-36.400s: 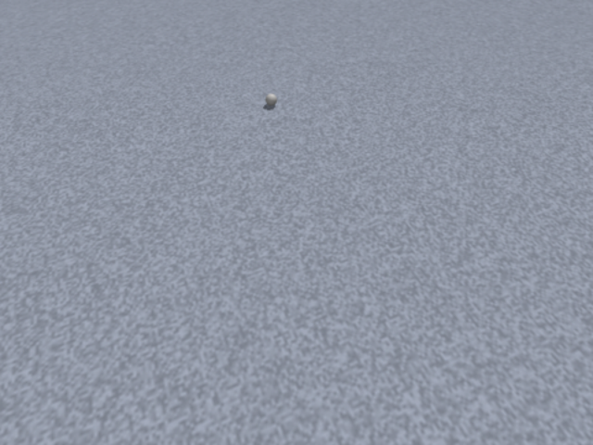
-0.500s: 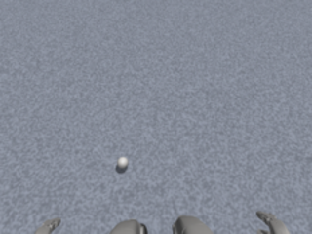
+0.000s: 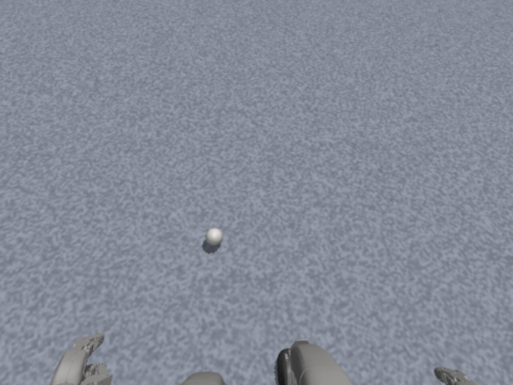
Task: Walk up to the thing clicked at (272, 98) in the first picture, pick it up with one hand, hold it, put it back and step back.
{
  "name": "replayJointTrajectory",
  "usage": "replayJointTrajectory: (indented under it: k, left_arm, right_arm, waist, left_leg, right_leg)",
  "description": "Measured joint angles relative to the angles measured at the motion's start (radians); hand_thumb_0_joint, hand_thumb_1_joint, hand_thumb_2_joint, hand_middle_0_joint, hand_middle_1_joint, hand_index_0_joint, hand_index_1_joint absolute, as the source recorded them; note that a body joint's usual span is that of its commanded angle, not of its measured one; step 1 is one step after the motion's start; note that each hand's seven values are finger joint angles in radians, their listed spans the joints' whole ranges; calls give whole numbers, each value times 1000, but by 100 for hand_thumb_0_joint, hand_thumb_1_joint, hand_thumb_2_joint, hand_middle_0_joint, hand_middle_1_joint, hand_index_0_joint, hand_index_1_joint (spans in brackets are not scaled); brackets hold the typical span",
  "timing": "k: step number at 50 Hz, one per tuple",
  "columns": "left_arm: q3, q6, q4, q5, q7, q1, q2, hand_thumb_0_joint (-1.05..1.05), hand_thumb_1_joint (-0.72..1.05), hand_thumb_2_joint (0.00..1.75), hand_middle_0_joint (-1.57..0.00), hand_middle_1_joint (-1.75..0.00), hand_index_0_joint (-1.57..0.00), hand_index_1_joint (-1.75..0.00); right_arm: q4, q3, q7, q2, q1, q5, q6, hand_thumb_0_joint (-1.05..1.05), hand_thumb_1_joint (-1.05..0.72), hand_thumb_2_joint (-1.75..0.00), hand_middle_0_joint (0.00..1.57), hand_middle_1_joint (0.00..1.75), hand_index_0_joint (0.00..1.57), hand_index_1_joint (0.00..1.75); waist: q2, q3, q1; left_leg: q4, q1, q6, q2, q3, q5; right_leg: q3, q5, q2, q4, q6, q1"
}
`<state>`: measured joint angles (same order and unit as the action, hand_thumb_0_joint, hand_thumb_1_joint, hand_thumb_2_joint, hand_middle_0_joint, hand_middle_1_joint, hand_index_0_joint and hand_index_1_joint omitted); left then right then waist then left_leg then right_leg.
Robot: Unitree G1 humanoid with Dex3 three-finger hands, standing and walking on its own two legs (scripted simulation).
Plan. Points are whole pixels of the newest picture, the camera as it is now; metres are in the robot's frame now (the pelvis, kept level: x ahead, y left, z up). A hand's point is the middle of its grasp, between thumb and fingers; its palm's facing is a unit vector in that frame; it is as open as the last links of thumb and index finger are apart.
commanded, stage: step back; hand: left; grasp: from above
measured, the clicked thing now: (214, 236) +0.67 +0.16 -0.72
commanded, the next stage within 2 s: none
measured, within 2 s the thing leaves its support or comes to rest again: neither
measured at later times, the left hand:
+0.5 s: hand out of the picture -0.08 +0.22 -0.13, palm faces -0.06 -0.91 -0.41, open 7.4 cm
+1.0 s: hand out of the picture -0.23 +0.21 -0.15, palm faces -0.04 -0.92 -0.39, open 7.4 cm
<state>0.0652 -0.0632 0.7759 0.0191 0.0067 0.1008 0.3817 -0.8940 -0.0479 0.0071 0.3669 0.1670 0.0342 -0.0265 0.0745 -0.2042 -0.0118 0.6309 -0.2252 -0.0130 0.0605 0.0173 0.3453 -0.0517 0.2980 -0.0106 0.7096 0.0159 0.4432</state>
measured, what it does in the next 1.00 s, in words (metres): walks backwards: right foot, then left foot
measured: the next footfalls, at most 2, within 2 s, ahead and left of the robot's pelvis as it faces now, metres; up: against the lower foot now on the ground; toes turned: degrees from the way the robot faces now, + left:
right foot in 0.34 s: -0.11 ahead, -0.16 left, +0.00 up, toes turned -1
left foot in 0.70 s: -0.20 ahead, +0.07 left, +0.00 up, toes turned -1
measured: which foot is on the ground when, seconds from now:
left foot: down 0.00-0.38, up 0.40-0.68, down 0.70-1.00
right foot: up 0.00-0.32, down 0.34-0.72, up 0.74-1.00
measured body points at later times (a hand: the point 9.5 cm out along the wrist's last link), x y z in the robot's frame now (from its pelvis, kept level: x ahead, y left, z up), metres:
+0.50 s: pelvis -0.16 -0.04 +0.01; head -0.11 -0.07 +0.46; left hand -0.08 +0.27 -0.10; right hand -0.05 -0.37 -0.12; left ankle -0.12 +0.11 -0.65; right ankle -0.15 -0.16 -0.72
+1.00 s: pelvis -0.33 -0.06 +0.00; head -0.27 -0.05 +0.45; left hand -0.23 +0.25 -0.12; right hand -0.21 -0.38 -0.10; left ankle -0.24 +0.07 -0.72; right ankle -0.39 -0.19 -0.69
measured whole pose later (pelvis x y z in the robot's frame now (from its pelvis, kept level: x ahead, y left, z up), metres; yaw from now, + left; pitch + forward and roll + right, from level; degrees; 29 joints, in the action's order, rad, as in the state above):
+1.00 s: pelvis -0.33 -0.06 +0.00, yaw -3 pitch -1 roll +0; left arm 0.07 -0.05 0.84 0.01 0.01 0.17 0.40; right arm -0.81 -0.04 0.00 0.38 0.11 0.04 -0.04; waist 0.02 -0.16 -0.02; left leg 0.60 -0.39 0.00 -0.04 0.00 0.19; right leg -0.08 0.50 0.03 0.87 -0.02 0.29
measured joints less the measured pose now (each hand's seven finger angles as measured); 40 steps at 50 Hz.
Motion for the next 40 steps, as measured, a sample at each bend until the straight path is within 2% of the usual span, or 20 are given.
replayJointTrajectory:
  k: [1,3,5,8,12,15,17,18,19,20,22,24,26,28,32,34,36,37,38,40]
  left_arm:
    - [4,-6,12,2,3,8,-1,1,90,90,-21,-30,-21,-30]
    - [8,-13,34,4,4,23,-2,1,90,90,-21,-30,-21,-30]
    - [15,-11,41,-4,0,44,5,1,90,90,-21,-30,-21,-30]
    - [27,-3,43,-6,-4,75,19,1,90,90,-21,-30,-21,-30]
    - [36,0,54,0,-2,102,36,1,90,90,-21,-30,-21,-30]
    - [32,3,66,-1,-3,110,35,1,90,90,-20,-30,-21,-30]
    - [27,16,75,0,-7,117,30,1,90,90,-20,-30,-21,-30]
    - [26,21,91,3,-6,108,11,1,90,90,-20,-29,-21,-30]
    - [21,23,100,9,-9,103,-10,1,90,90,-20,-29,-21,-30]
    - [14,24,99,13,-15,108,-22,1,90,90,-20,-29,-21,-30]
    - [5,23,89,20,-22,128,-28,1,90,90,-21,-30,-21,-30]
    - [0,20,84,20,-18,140,-35,1,90,90,-21,-30,-21,-30]
    - [2,16,80,22,-14,133,-41,1,90,90,-21,-30,-21,-30]
    - [5,18,62,25,-8,115,-38,1,90,90,-21,-30,-21,-30]
    - [8,29,8,24,11,56,-23,1,90,90,-21,-30,-21,-30]
    - [7,27,-15,16,14,23,-10,1,90,90,-21,-30,-21,-30]
    - [7,17,-23,6,14,-13,11,1,90,90,-21,-30,-21,-30]
    - [9,10,-20,2,15,-22,17,1,90,90,-21,-30,-21,-30]
    - [9,4,-13,-2,17,-21,15,1,90,90,-21,-30,-21,-30]
    - [4,-7,9,-4,18,-13,4,1,90,90,-21,-30,-21,-30]
  right_arm:
    - [3,5,-7,-5,5,4,0,0,-91,-90,20,29,20,30]
    - [3,11,-12,-13,13,10,2,0,-90,-90,20,30,20,30]
    - [4,15,-9,-23,17,14,0,0,-90,-90,20,30,21,30]
    - [18,14,-5,-25,3,9,3,0,-90,-90,20,30,21,30]
    - [61,9,2,-18,-38,0,15,0,-90,-90,20,30,21,30]
    - [92,5,2,-2,-70,0,14,0,-90,-90,20,30,21,30]
    - [104,3,1,15,-91,-3,4,0,-90,-90,20,30,21,30]
    - [102,-2,2,31,-105,-7,-3,0,-90,-90,20,30,21,30]
    - [96,-10,4,46,-109,-12,-11,0,-90,-90,20,30,21,30]
    - [88,-16,8,49,-103,-17,-20,0,-90,-90,20,30,21,30]
    - [65,-19,14,39,-79,-22,-34,0,-90,-90,20,30,20,30]
    - [48,-15,10,37,-53,-29,-37,0,-91,-90,20,30,20,30]
    - [43,-13,11,41,-20,-33,-29,0,-91,-90,20,30,20,30]
    - [37,-10,15,43,10,-33,-23,0,-91,-90,20,30,20,30]
    - [18,-5,19,35,45,-23,-20,0,-91,-90,20,30,20,30]
    - [13,-3,16,24,55,-17,-14,0,-91,-90,20,30,20,30]
    - [0,-5,13,-4,47,-8,-8,0,-91,-90,20,30,20,30]
    - [-3,-2,8,-19,42,-1,-10,0,-91,-90,20,30,20,30]
    - [-1,4,0,-24,42,2,-12,0,-91,-90,20,30,20,30]
    - [5,10,-7,-22,42,8,-10,0,-90,-90,20,30,21,30]
  waist:
    - [-8,9,8]
    - [-31,26,27]
    - [-32,48,19]
    - [-27,61,-2]
    - [-22,43,-17]
    - [-36,24,-26]
    - [-53,19,-30]
    - [-96,4,-21]
    - [-140,-5,-6]
    - [-155,3,3]
    - [-121,34,-21]
    - [-95,56,-33]
    - [-93,74,-19]
    - [-93,78,-12]
    - [-95,52,7]
    - [-83,34,18]
    - [-27,1,14]
    - [2,-10,4]
    - [4,-7,4]
    - [-26,10,27]
  left_leg:
    - [7,-10,-5,-13,8,-3]
    - [-8,-20,-8,-43,34,-26]
    - [-51,-25,-4,-61,34,-65]
    - [-83,-50,1,-77,21,-107]
    - [-68,-100,5,-93,-3,-138]
    - [-29,-147,19,-114,-22,-151]
    - [19,-189,34,-130,-30,-149]
    - [46,-204,38,-153,-7,-148]
    - [64,-217,24,-163,30,-142]
    - [98,-236,15,-140,68,-64]
    - [262,-273,16,-53,91,98]
    - [416,-287,12,16,106,125]
    - [505,-282,14,53,123,113]
    - [506,-245,21,58,121,120]
    - [300,-126,29,12,78,162]
    - [118,-56,19,-17,39,113]
    - [7,-12,3,3,7,9]
    - [5,-11,-2,15,-9,-2]
    - [13,-21,-6,7,-11,-7]
    - [17,-44,-11,-26,17,-24]
  right_leg:
    - [-23,104,38,82,-2,20]
    - [-52,198,106,278,-3,50]
    - [-84,191,143,424,0,62]
    - [-110,168,145,506,-16,31]
    - [-106,194,100,393,-48,-62]
    - [-60,200,49,184,-44,-144]
    - [-30,122,24,-14,-33,-212]
    - [-8,107,46,-46,-25,-229]
    - [19,94,69,-52,-18,-234]
    - [33,88,70,-43,-12,-223]
    - [5,78,36,-22,-1,-187]
    - [-19,45,9,-49,0,-171]
    - [-9,9,-5,-84,-2,-155]
    - [3,-18,-7,-96,-1,-131]
    - [51,-49,-7,-82,0,-82]
    - [76,-52,-16,-47,-4,-51]
    - [64,-49,-49,6,-11,-22]
    - [35,-30,-48,35,-4,-9]
    - [9,62,-20,94,-2,7]
    - [-20,211,55,263,-2,32]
